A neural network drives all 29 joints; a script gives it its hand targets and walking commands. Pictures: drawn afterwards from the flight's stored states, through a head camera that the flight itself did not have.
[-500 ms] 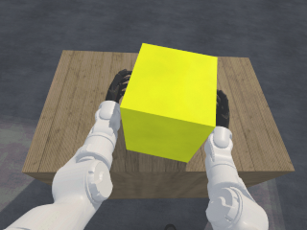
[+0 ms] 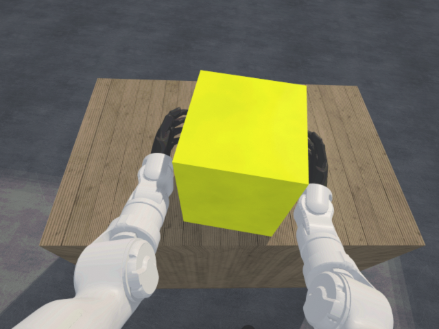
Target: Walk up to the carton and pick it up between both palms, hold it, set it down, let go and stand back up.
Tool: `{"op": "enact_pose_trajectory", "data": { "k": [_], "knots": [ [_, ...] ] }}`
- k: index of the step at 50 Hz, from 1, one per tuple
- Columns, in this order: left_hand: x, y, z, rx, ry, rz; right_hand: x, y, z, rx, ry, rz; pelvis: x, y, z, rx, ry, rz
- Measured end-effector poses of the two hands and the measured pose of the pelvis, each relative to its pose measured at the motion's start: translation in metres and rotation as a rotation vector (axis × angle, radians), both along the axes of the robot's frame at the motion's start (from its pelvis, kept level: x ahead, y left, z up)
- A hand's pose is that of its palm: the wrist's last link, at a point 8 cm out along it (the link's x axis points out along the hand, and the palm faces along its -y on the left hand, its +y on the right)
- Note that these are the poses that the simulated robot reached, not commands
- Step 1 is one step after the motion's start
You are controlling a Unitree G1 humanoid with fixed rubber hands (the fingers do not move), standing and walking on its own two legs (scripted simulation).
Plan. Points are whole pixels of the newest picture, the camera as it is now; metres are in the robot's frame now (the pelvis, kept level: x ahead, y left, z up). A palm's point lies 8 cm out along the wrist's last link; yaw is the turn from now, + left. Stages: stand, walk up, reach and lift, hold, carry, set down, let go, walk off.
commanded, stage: reach and lift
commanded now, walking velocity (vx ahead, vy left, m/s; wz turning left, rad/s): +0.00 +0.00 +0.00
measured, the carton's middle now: (239, 160) +0.43 -0.06 +0.00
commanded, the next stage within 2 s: none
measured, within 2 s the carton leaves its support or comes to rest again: leaves its support in 0.16 s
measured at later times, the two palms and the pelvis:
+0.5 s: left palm (154, 143) +0.42 +0.10 +0.08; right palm (319, 166) +0.37 -0.19 +0.07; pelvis -0.01 +0.00 +0.00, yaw +0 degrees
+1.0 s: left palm (135, 141) +0.39 +0.12 +0.13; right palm (325, 157) +0.35 -0.17 +0.13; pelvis -0.02 +0.00 +0.00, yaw +0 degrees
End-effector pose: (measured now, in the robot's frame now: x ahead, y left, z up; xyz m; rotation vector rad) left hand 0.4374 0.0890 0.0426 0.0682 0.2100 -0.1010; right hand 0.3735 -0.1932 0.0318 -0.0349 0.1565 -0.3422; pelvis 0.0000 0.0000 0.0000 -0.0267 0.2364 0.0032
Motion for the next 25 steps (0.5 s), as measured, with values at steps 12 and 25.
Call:
{"op": "enact_pose_trajectory", "data": {
  "k": [12, 25],
  "knots": [
    [-0.008, 0.006, 0.011, -0.009, -0.008, 0.02, -0.003, 0.005, 0.011, 0.024, -0.014, 0.017, -0.006, 0.001, 0.0, 0.002, -0.004, 0.0],
    [-0.015, 0.01, 0.039, -0.025, -0.03, 0.045, -0.003, 0.008, 0.04, 0.047, -0.038, 0.037, -0.006, 0.002, 0.001, 0.004, -0.077, -0.009]
  ]
}}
